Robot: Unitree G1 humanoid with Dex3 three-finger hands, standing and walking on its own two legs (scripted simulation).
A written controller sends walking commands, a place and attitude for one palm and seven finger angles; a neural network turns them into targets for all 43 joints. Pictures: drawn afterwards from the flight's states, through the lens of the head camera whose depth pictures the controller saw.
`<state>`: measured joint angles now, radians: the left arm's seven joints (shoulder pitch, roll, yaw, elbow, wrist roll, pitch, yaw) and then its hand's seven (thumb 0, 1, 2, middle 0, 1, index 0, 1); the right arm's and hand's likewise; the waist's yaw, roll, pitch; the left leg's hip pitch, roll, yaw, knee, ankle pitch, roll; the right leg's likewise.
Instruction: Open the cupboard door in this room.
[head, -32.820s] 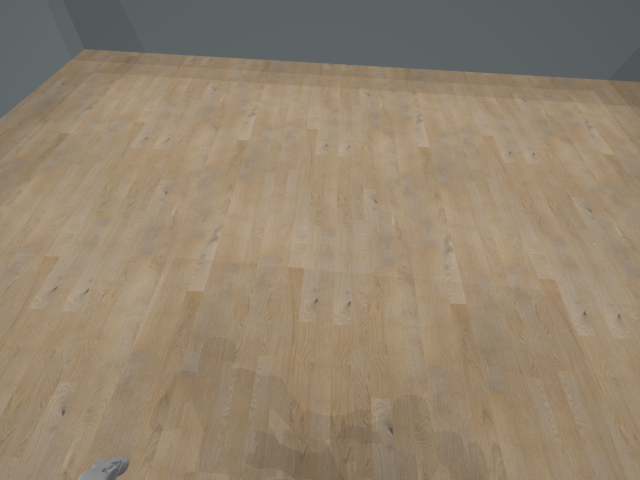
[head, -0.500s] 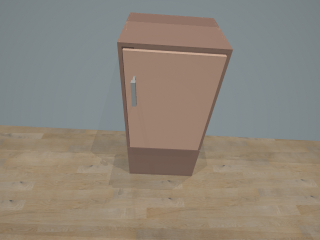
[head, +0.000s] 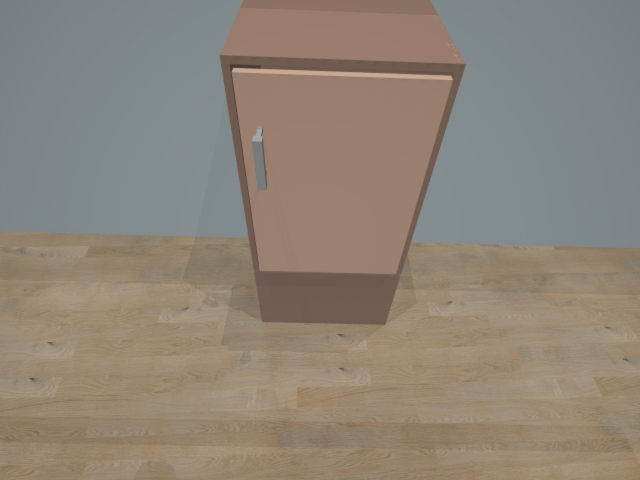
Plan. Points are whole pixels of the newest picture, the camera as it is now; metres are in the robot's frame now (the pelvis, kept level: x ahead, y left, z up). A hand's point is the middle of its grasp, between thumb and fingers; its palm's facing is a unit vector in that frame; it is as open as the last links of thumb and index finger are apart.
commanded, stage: look again from close up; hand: left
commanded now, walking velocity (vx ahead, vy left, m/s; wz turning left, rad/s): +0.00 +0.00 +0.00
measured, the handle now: (261, 158) +0.71 +0.17 -0.02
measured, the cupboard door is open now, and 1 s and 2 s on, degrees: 0 0 0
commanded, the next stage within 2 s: shuffle to correct the standing spot in 0.42 s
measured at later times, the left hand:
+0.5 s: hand out of the picture -0.04 +0.11 -0.17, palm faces +0.06 -0.99 -0.15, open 7.4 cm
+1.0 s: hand out of the picture +0.05 +0.14 -0.19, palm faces +0.01 -0.99 -0.12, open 7.4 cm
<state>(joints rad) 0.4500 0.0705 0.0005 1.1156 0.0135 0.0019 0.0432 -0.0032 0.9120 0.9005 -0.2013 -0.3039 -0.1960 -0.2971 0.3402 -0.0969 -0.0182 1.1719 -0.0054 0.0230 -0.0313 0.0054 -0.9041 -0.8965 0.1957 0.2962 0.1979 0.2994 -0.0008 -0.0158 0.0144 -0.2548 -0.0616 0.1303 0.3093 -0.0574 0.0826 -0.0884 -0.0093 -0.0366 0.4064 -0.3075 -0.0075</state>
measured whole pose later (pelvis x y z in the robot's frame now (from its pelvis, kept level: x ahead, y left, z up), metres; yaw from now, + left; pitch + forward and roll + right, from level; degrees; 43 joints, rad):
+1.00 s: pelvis +0.10 -0.01 -0.01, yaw -2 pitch -2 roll +0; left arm 0.39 0.11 0.03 1.12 0.02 0.01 0.01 0.00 0.91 0.90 -0.20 -0.30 -0.20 -0.30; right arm 0.34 -0.11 -0.01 1.10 -0.02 -0.07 -0.04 0.00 -0.91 -0.90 0.19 0.30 0.20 0.30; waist -0.02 -0.04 0.05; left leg -0.21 0.01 0.18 0.55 -0.31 0.06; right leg -0.37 -0.03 -0.05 1.14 -0.42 -0.03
